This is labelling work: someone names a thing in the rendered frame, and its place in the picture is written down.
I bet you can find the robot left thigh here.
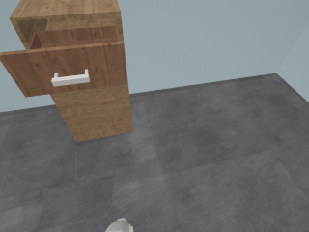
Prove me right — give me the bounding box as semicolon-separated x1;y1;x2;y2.
105;220;134;232

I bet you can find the handle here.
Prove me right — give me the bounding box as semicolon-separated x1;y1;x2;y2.
51;69;90;87

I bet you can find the drawer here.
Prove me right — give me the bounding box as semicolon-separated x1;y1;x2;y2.
0;25;127;98

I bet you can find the cabinet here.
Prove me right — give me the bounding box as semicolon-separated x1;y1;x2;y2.
9;0;133;142

